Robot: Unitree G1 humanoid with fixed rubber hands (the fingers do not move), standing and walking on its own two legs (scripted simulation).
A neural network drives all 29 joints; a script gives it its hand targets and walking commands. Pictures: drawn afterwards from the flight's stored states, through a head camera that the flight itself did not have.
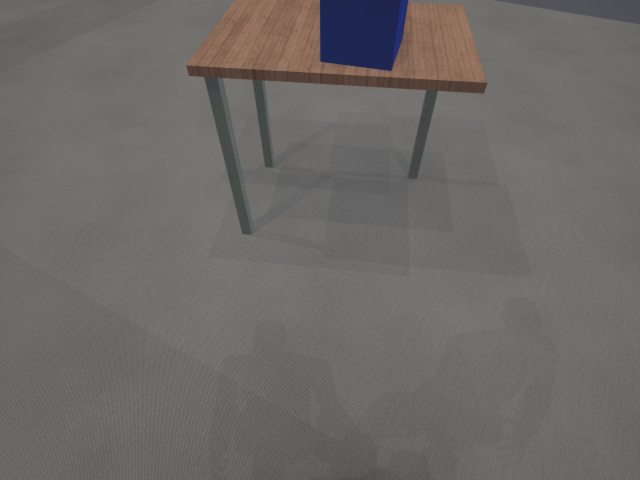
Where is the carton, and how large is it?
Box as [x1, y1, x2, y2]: [320, 0, 407, 70]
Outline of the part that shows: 320,0 320,61 391,70 402,38 407,0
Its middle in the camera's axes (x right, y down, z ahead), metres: +0.12 -0.63 +1.04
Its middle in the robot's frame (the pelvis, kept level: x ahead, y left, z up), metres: +1.21 -0.03 +0.09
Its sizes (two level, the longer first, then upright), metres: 0.210 0.200 0.250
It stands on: a table, 0.74 m high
